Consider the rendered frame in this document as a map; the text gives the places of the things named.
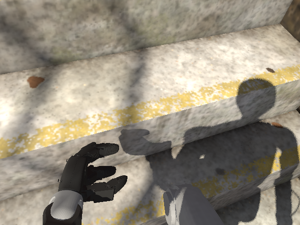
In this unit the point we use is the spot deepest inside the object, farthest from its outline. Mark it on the left robot forearm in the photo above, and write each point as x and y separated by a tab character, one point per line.
65	208

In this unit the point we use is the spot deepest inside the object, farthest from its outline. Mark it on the right robot thigh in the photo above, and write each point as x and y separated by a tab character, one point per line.
186	205

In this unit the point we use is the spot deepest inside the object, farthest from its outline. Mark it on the robot left hand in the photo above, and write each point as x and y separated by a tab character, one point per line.
79	177

